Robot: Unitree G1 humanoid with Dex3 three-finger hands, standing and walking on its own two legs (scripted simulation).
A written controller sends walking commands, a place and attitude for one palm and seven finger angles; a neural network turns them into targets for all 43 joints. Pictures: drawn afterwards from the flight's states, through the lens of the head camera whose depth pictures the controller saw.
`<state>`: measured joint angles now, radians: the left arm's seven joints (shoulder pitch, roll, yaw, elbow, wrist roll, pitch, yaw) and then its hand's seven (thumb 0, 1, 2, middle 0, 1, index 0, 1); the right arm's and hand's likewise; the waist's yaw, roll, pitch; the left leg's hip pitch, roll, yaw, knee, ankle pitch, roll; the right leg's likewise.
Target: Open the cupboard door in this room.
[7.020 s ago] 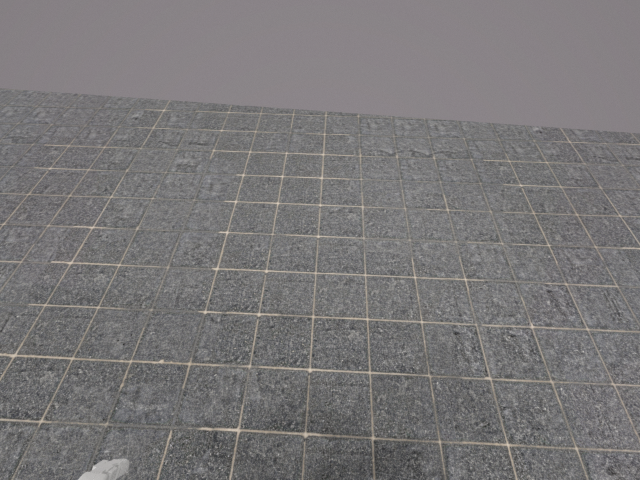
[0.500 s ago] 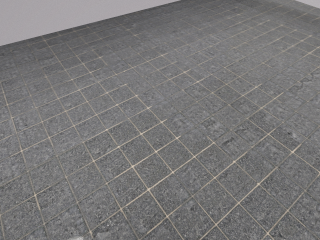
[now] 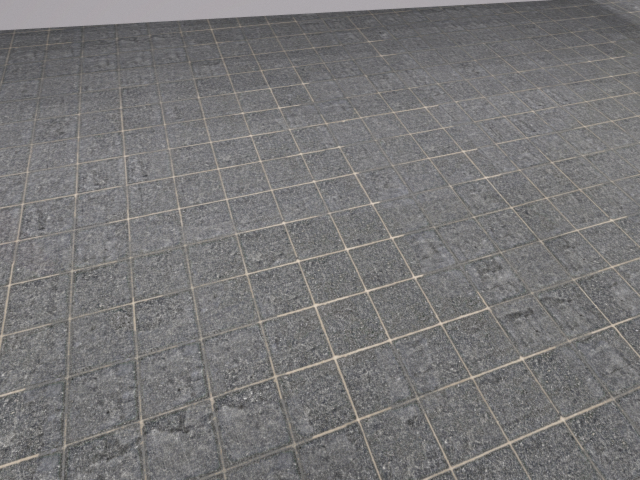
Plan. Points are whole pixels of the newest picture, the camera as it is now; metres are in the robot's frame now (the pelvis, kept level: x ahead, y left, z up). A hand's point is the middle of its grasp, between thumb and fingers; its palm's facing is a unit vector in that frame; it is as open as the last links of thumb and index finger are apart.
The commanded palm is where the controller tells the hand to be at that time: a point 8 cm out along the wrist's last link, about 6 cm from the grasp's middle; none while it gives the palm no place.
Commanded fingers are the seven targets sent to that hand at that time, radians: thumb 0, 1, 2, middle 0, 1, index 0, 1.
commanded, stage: turn or walk to find it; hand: left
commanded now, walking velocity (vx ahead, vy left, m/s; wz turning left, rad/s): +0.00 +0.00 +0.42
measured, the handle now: out of the picture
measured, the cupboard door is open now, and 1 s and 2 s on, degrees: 0 0 0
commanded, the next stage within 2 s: none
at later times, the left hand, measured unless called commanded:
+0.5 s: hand out of the picture +0.06 +0.19 -0.13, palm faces +0.19 -0.94 -0.28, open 7.4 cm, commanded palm none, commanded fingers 0.00 0.90 0.90 -0.20 -0.30 -0.20 -0.30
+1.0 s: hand out of the picture -0.14 +0.20 -0.18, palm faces +0.46 -0.85 -0.24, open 7.4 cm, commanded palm none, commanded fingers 0.00 0.90 0.90 -0.20 -0.30 -0.20 -0.30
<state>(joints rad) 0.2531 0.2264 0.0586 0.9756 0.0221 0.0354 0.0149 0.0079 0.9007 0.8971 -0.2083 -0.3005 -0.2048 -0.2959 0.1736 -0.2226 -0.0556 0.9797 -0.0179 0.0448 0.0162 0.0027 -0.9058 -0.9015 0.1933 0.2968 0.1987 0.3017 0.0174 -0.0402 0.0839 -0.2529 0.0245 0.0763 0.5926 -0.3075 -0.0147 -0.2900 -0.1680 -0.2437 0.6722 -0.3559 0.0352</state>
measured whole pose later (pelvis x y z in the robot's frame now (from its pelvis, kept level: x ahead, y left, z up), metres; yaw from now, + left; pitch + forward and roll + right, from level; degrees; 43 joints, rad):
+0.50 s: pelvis -0.02 -0.03 +0.01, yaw +11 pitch -1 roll +1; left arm 0.14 0.18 0.04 0.90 0.02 0.01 0.02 0.01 0.91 0.90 -0.20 -0.30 -0.20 -0.30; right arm 0.23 -0.23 -0.07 0.97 -0.02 0.06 0.01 0.00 -0.90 -0.90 0.20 0.30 0.20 0.30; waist -0.03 0.06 0.06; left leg -0.37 -0.05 -0.08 0.71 -0.39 -0.01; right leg -0.26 -0.03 -0.08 0.58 -0.30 -0.01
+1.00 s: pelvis -0.06 +0.00 +0.01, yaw +24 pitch -1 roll -1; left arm 0.26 0.26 0.07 1.01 0.02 0.08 0.02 0.01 0.90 0.90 -0.21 -0.30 -0.20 -0.30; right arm 0.14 -0.20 -0.04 0.96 -0.02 0.02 0.01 0.00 -0.91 -0.90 0.19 0.30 0.20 0.30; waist 0.03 -0.05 0.08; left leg -0.25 0.01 0.06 0.59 -0.32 0.04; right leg -0.39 -0.12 -0.11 0.95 -0.50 0.06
